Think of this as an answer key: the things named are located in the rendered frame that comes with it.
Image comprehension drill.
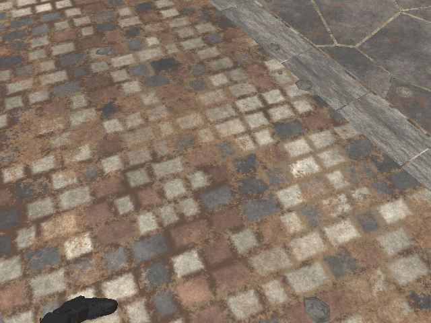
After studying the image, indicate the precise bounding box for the left robot hand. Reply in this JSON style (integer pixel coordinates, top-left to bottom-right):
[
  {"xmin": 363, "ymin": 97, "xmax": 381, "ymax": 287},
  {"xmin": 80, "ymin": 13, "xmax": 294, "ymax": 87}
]
[{"xmin": 40, "ymin": 295, "xmax": 118, "ymax": 323}]

